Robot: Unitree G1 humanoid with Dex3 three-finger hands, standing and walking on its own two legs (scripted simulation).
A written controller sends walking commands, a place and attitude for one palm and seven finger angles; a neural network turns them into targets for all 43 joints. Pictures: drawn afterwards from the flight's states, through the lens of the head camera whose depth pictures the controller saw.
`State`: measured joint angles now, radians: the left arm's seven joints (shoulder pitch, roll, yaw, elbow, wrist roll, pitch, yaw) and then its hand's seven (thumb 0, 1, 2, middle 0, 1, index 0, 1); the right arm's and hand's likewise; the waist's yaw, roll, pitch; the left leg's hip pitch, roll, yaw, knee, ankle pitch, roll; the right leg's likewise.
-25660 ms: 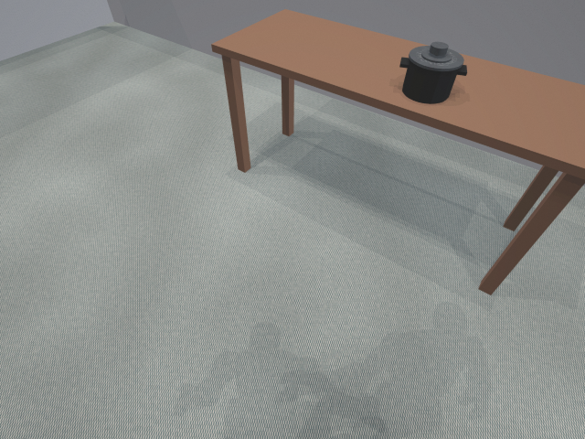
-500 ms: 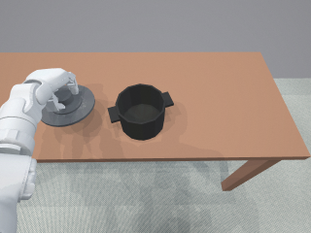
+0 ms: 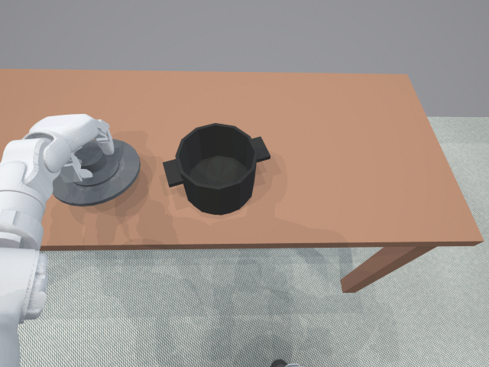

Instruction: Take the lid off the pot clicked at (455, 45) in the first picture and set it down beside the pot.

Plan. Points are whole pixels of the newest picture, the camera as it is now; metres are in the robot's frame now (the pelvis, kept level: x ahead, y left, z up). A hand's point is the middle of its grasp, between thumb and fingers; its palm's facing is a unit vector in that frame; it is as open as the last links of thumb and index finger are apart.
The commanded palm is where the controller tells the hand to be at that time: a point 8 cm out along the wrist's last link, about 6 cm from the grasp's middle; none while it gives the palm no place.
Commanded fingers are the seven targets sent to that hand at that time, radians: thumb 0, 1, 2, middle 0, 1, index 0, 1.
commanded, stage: lower the lid onto the table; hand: left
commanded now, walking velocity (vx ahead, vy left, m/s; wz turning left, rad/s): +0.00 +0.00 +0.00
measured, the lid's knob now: (89, 159) +0.48 +0.27 +0.01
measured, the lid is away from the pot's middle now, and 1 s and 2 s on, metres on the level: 0.23 0.23 0.23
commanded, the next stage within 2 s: open the fingers wide in 1.06 s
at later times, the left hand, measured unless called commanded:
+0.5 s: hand (90, 168) +0.46 +0.27 +0.00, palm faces -0.48 -0.05 -0.88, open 8.1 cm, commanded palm +0.49 +0.27 +0.06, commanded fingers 0.00 0.61 1.03 -0.80 -1.02 -0.79 -1.00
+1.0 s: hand (94, 174) +0.46 +0.27 -0.02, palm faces -0.48 -0.04 -0.88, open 8.1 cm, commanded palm +0.49 +0.26 +0.03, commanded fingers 0.00 0.61 1.03 -0.80 -1.02 -0.79 -1.00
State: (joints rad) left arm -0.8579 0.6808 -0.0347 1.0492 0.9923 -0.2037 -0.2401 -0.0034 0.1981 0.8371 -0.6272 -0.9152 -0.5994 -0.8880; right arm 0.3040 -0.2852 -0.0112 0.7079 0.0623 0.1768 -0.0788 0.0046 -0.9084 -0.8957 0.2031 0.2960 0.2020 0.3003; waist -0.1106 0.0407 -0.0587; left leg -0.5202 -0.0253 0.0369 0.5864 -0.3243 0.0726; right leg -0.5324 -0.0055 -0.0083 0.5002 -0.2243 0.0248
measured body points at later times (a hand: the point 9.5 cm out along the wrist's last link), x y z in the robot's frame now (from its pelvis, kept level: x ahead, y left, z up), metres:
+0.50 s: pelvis -0.01 +0.00 -0.01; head +0.11 +0.01 +0.42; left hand +0.48 +0.27 +0.05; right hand -0.02 -0.28 -0.13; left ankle -0.04 +0.07 -0.73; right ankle +0.00 -0.14 -0.73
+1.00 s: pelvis -0.01 +0.01 -0.03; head +0.12 +0.02 +0.41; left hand +0.48 +0.27 +0.03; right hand -0.03 -0.27 -0.14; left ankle -0.04 +0.07 -0.73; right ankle +0.00 -0.14 -0.73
